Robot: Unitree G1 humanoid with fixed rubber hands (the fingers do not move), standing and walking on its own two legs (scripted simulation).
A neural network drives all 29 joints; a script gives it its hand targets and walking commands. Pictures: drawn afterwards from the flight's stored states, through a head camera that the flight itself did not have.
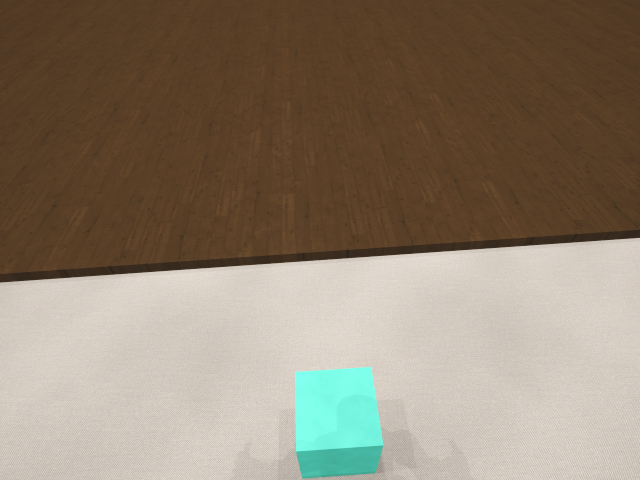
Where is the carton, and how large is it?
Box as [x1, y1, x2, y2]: [295, 367, 382, 478]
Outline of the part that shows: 370,367 295,372 296,453 302,478 375,472 382,448 382,439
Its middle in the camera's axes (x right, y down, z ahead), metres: +0.04 +0.51 +1.08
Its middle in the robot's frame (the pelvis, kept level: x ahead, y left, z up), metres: +0.44 +0.00 -0.66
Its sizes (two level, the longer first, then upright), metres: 0.210 0.200 0.250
